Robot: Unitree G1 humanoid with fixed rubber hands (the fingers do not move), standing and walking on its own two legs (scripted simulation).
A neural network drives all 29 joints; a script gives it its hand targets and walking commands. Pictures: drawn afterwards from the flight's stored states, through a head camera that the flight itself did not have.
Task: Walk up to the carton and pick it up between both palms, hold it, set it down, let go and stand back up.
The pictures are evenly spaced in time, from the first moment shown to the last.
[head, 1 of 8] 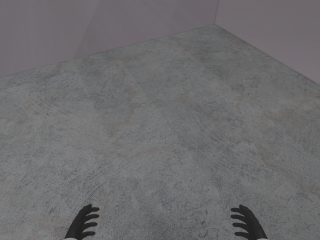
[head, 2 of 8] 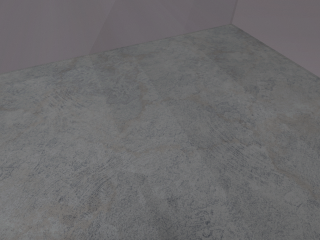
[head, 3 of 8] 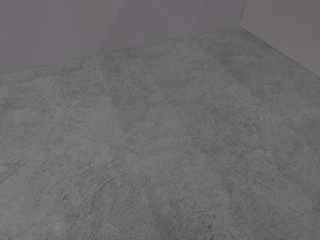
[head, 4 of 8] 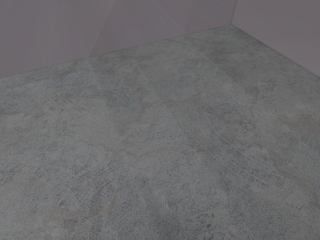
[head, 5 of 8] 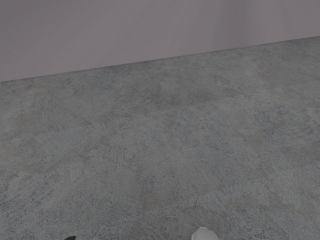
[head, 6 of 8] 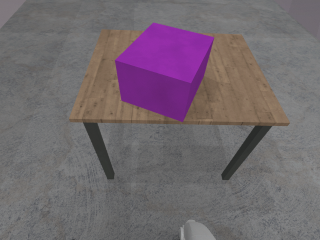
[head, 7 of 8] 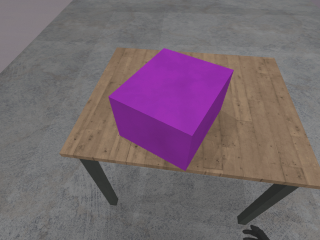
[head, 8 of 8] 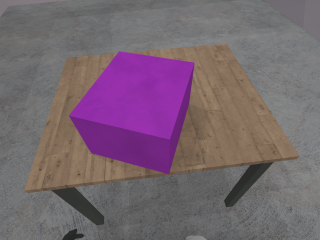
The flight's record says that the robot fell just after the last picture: no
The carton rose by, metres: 0.00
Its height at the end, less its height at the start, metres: +0.00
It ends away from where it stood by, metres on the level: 0.00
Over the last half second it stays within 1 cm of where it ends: yes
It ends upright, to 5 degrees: yes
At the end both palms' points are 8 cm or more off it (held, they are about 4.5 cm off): yes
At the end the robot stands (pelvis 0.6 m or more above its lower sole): yes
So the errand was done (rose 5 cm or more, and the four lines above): no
